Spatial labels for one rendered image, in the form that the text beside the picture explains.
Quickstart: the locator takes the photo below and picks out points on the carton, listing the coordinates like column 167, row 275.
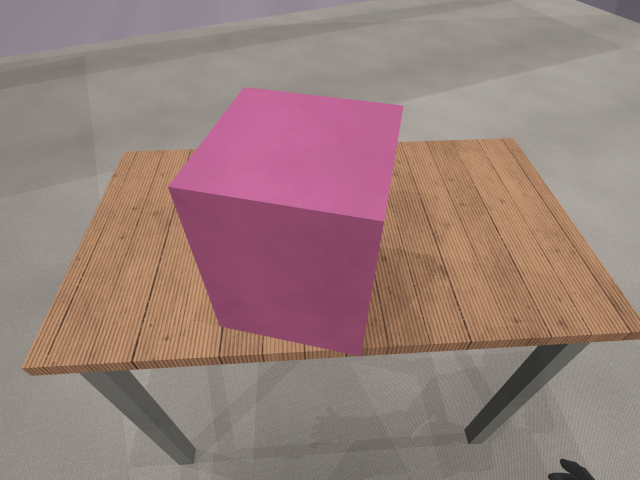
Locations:
column 283, row 205

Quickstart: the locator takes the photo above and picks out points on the table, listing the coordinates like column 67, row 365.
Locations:
column 476, row 253

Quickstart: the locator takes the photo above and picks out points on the robot right hand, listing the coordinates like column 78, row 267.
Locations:
column 577, row 472

